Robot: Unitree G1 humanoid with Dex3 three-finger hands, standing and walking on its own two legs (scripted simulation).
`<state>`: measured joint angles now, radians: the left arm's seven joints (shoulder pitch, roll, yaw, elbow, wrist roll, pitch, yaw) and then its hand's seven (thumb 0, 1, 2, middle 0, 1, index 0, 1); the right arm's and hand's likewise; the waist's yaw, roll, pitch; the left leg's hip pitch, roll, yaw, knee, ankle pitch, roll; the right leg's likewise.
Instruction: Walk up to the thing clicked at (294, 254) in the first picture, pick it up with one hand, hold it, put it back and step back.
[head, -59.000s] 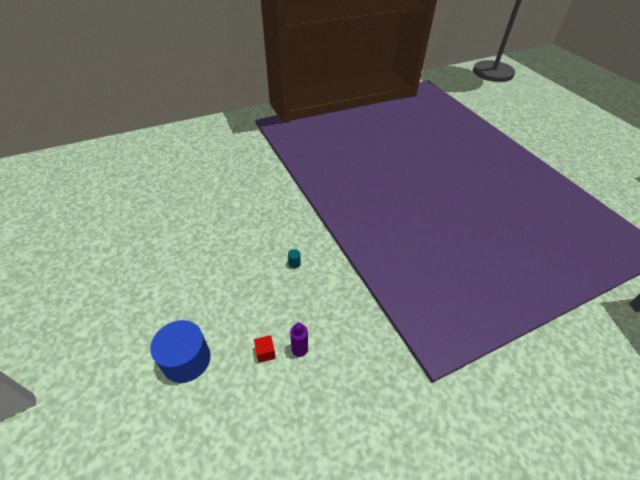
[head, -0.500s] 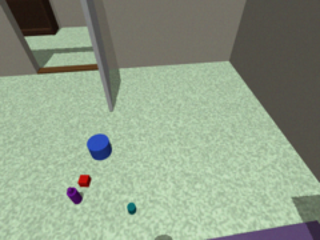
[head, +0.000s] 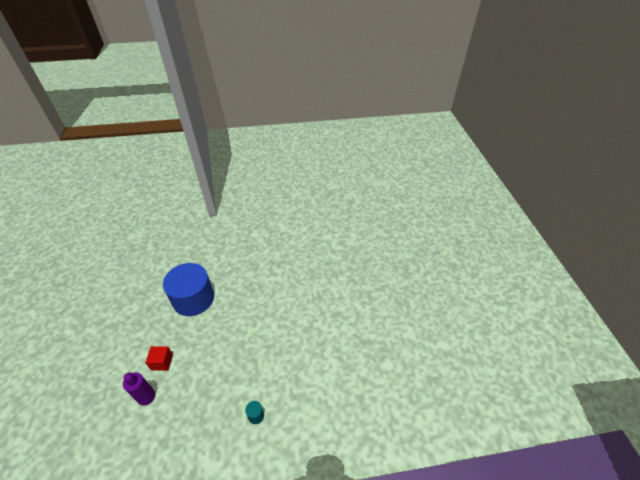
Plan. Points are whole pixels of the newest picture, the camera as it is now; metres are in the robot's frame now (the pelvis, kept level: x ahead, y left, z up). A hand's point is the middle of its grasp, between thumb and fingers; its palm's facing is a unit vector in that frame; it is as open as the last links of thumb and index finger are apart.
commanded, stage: stand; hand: left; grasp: from above
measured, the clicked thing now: (254, 412) +0.46 +0.20 -0.77
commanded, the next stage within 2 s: step back in 1.24 s
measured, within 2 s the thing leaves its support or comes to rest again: neither
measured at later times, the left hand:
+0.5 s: hand out of the picture +0.09 +0.24 -0.16, palm faces +0.00 -0.94 -0.33, open 7.4 cm
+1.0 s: hand out of the picture +0.09 +0.24 -0.16, palm faces -0.01 -0.94 -0.33, open 7.4 cm
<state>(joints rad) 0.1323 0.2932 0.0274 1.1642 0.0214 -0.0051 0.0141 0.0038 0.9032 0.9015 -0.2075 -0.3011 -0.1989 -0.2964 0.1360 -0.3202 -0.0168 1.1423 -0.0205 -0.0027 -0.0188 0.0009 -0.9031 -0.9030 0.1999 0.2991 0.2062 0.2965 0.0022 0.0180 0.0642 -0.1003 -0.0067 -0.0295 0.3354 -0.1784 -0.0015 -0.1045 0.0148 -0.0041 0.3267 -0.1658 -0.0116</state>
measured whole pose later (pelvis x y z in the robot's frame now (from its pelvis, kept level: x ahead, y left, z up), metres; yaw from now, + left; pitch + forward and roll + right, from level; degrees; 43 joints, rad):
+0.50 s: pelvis +0.01 +0.00 +0.00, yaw -1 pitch -3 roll +0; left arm 0.09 0.31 0.03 1.16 0.01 -0.01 0.01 0.00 0.90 0.90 -0.21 -0.30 -0.20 -0.30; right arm 0.11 -0.33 -0.01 1.14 -0.02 -0.01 -0.02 0.00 -0.90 -0.90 0.20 0.30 0.21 0.30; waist 0.00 0.02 0.06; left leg -0.08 0.00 -0.02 0.31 -0.19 0.00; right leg -0.09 0.02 0.01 0.30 -0.17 -0.01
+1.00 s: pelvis +0.02 +0.00 +0.00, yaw -1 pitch -2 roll +0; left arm 0.10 0.32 0.02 1.16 0.01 -0.01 0.00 0.00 0.90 0.90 -0.21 -0.30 -0.20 -0.30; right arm 0.11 -0.33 0.00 1.14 -0.02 -0.01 -0.01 0.00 -0.90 -0.90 0.20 0.30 0.21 0.30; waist 0.00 0.01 0.06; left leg -0.07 0.00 -0.01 0.30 -0.19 0.00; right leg -0.09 0.02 0.01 0.30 -0.17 -0.01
